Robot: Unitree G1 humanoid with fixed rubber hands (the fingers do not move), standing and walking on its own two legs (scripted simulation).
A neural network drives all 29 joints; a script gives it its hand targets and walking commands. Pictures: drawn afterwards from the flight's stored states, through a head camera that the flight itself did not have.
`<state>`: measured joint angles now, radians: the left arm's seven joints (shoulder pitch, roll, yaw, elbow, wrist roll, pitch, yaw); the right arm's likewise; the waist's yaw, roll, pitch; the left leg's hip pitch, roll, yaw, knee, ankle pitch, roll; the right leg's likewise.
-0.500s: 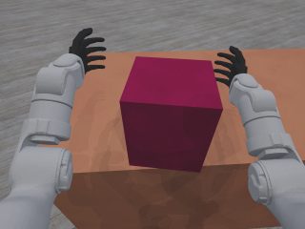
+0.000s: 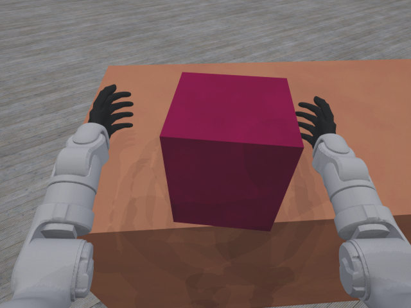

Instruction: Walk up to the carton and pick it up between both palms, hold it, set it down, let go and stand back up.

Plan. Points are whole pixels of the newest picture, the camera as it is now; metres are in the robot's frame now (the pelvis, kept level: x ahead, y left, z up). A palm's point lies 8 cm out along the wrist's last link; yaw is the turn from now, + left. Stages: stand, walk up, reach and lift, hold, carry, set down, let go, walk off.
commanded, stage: reach and lift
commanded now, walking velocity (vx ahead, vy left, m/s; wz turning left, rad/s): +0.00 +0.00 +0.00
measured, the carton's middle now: (227, 153) +0.40 -0.05 +0.10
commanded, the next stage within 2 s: none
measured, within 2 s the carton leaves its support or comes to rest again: neither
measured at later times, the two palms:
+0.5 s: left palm (129, 134) +0.42 +0.15 +0.15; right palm (318, 139) +0.39 -0.22 +0.14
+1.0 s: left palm (145, 137) +0.41 +0.12 +0.15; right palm (305, 142) +0.39 -0.20 +0.14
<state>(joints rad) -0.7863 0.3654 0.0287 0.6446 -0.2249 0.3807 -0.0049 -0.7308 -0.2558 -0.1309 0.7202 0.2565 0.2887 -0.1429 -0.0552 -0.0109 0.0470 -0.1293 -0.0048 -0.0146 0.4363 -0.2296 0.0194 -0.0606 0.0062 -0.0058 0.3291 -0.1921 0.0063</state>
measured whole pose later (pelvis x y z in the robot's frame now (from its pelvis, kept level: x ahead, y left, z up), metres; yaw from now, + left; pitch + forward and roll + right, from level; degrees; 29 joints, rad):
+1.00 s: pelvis +0.00 +0.00 +0.00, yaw +0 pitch -3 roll -2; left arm -0.76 0.13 0.03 0.65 -0.09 0.31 0.04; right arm -0.70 -0.16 -0.13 0.72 0.26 0.16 -0.19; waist -0.06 -0.01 0.05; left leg -0.15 0.00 -0.01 0.44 -0.23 0.02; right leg -0.08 0.01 -0.01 0.33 -0.19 0.01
